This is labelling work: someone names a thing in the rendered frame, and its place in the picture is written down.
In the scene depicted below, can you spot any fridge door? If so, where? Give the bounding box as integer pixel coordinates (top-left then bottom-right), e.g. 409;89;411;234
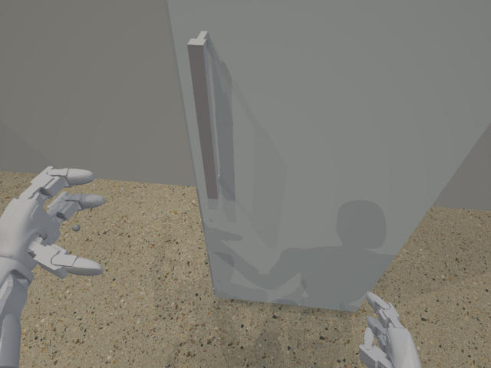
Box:
167;0;491;312

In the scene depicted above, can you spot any robot right hand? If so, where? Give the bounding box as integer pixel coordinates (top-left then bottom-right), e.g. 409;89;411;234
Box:
359;292;421;368

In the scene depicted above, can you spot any robot left hand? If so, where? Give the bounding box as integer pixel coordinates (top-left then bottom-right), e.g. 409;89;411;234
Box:
0;166;105;279

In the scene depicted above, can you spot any left robot forearm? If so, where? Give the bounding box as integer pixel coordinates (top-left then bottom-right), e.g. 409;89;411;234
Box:
0;256;35;368

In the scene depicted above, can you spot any handle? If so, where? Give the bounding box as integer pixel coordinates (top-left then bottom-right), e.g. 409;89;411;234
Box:
187;31;220;199

